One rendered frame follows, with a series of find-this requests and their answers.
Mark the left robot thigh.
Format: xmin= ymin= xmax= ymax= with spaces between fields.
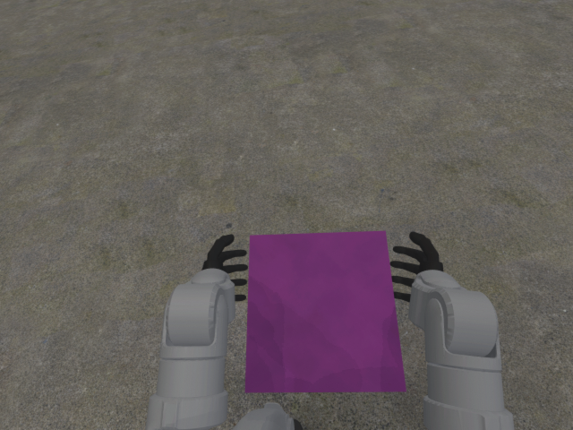
xmin=232 ymin=408 xmax=295 ymax=430

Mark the robot right forearm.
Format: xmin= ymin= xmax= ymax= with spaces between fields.
xmin=408 ymin=270 xmax=515 ymax=430

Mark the robot left forearm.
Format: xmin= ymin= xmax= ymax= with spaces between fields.
xmin=145 ymin=268 xmax=235 ymax=430

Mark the robot right hand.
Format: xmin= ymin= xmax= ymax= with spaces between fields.
xmin=390 ymin=232 xmax=444 ymax=303

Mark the robot left shin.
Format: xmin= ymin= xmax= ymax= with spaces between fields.
xmin=264 ymin=402 xmax=286 ymax=414

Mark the carton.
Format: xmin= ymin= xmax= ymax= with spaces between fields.
xmin=245 ymin=231 xmax=406 ymax=392

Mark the robot left hand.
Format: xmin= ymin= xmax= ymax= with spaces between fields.
xmin=202 ymin=234 xmax=248 ymax=301

